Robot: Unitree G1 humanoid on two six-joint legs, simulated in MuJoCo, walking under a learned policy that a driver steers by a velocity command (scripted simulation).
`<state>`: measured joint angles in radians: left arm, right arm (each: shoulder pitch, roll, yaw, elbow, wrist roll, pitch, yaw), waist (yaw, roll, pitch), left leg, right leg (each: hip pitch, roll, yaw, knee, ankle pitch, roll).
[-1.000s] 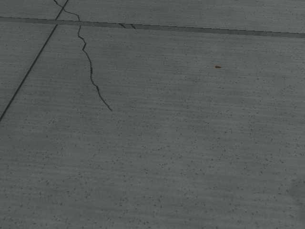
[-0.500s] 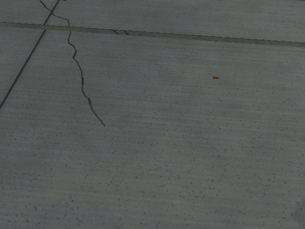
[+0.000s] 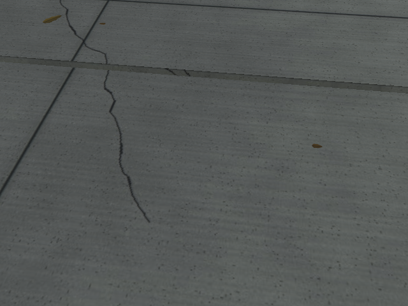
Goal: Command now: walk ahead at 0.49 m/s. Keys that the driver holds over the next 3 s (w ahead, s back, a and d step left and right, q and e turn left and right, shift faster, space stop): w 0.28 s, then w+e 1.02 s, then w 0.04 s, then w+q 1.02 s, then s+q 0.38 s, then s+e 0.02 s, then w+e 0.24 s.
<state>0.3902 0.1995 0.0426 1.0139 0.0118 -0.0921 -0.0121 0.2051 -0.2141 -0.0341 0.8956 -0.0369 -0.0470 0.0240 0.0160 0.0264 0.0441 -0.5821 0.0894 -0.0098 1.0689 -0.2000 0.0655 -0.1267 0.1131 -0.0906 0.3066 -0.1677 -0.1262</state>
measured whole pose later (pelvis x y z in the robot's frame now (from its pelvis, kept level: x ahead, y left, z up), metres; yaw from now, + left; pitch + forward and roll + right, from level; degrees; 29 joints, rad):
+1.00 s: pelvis +0.53 -0.01 -0.02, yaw -22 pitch +0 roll +0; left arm 0.19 0.25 0.08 0.91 0.01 -0.03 -0.01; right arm 0.29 -0.21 -0.05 0.92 -0.02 -0.08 0.00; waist -0.01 0.00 0.07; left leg -0.37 0.06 0.04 1.25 -0.36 0.02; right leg -0.31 0.13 -0.09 0.52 -0.21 -0.15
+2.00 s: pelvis +1.01 -0.24 -0.01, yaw -20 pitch +2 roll +1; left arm 0.04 0.24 0.00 0.70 0.05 -0.09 0.01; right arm 0.43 -0.28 -0.08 0.86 0.00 -0.04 0.01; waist -0.08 0.02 0.02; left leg -0.21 -0.10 -0.14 0.83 -0.46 0.07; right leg -0.41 0.02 0.00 0.53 -0.14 -0.03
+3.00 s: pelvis +1.31 -0.29 +0.00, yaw +7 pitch +1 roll +0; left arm 0.30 0.25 0.03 0.82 0.02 0.04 0.00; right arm 0.24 -0.25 -0.04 0.77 -0.03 0.03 -0.01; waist 0.00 0.01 -0.05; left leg -0.28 -0.10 -0.05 0.42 -0.16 0.09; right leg -0.24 0.02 -0.03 0.62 -0.43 -0.04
